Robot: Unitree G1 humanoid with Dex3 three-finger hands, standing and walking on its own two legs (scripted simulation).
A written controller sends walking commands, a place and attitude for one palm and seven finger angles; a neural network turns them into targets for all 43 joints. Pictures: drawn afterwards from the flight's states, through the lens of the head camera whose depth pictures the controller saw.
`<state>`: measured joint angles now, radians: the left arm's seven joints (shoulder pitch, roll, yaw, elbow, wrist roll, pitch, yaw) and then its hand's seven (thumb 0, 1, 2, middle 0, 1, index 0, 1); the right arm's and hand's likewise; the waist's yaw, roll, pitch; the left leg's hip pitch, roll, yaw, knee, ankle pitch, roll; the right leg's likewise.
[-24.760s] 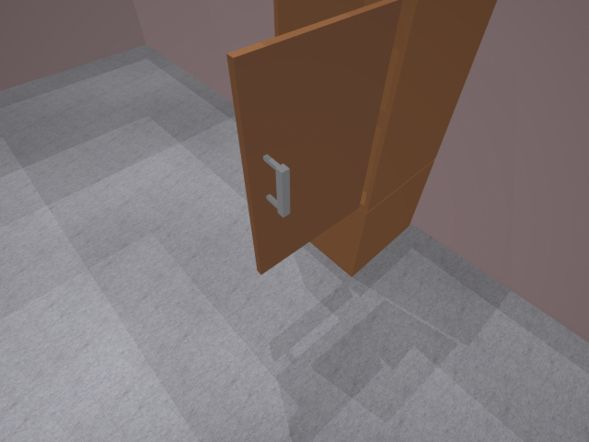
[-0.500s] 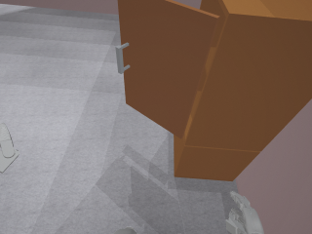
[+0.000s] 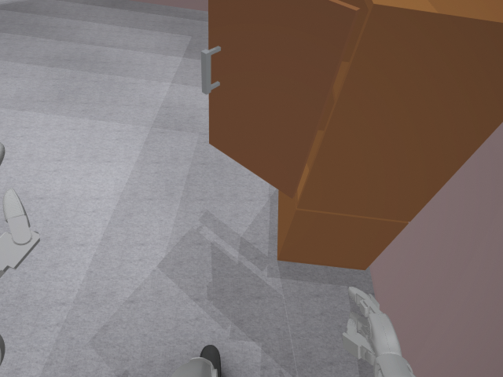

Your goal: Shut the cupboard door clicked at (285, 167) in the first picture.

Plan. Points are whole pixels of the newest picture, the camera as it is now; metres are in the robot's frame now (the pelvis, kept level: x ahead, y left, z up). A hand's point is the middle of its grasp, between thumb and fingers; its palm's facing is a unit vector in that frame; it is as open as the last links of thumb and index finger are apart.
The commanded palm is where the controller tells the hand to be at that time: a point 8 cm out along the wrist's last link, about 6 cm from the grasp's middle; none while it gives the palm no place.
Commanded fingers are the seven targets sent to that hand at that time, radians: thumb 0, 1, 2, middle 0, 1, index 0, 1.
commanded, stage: stop stepping back and stand still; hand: left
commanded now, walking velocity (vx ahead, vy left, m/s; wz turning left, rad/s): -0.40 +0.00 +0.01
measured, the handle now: (211, 70) +0.88 +0.22 +0.00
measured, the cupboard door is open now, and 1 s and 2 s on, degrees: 55 55 55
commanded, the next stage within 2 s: let the arm hang, fingers relaxed in 1.62 s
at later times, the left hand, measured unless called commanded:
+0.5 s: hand out of the picture +0.08 +0.30 +0.20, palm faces +0.37 -0.82 -0.44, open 7.5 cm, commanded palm +0.03 +0.35 +0.19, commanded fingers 0.00 0.90 0.90 -0.20 -0.30 -0.20 -0.30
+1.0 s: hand out of the picture +0.05 +0.36 +0.19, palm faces +0.38 -0.79 -0.48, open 7.5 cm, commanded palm -0.01 +0.39 +0.19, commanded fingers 0.00 0.90 0.90 -0.20 -0.30 -0.20 -0.30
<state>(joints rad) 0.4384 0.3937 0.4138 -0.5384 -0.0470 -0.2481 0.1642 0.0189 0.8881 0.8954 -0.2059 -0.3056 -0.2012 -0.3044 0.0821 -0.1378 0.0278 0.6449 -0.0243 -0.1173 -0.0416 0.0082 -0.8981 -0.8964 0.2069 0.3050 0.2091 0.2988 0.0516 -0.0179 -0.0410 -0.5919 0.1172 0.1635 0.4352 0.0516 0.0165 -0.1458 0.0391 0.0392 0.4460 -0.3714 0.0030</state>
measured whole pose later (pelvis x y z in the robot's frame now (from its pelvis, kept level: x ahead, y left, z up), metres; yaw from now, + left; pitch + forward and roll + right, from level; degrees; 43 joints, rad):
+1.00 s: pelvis -0.16 +0.10 +0.02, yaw -2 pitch +1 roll -2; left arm 0.58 0.48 0.43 -0.53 -0.03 -0.15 0.17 0.02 0.88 0.89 -0.21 -0.31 -0.21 -0.31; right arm 0.25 -0.14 0.05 0.60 -0.01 -0.06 -0.06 0.01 -0.90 -0.90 0.21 0.31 0.21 0.30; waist -0.03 -0.02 -0.05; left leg -0.27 0.09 0.06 0.45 -0.20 -0.01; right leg -0.20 0.04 -0.13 0.50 -0.37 -0.02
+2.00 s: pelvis -0.16 +0.10 +0.01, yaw -2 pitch +0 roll +0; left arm 0.26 0.19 -0.03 0.82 0.02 0.06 0.00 0.01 0.91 0.89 -0.20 -0.30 -0.20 -0.30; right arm 0.17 -0.27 0.03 0.86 -0.03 0.02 0.01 0.00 -0.90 -0.90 0.20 0.30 0.20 0.30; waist -0.04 -0.02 0.02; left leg -0.34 0.01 0.07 0.55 -0.21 0.02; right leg -0.16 -0.02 -0.09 0.54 -0.38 -0.01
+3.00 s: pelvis -0.16 +0.10 +0.02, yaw -3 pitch -2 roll +0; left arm 0.29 0.17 0.01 1.14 0.02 -0.01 0.03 0.01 0.90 0.89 -0.20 -0.30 -0.20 -0.30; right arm 0.27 -0.18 0.00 1.14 -0.02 0.01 -0.02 0.00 -0.91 -0.90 0.20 0.30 0.20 0.30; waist -0.02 0.00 0.04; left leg -0.23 0.01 0.08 0.38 -0.13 0.02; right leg -0.06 -0.01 -0.07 0.38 -0.29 -0.02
